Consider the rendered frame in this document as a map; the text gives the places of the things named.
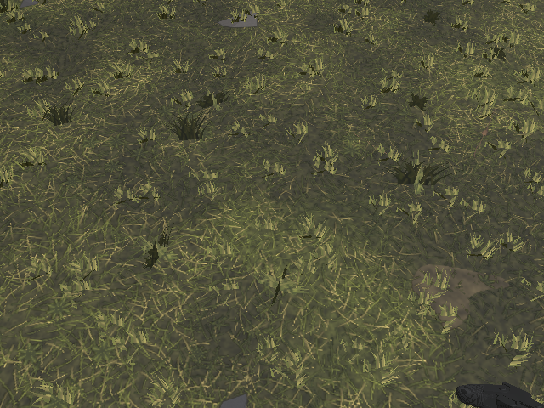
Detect right robot hand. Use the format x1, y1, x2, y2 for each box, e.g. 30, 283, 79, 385
456, 382, 544, 408

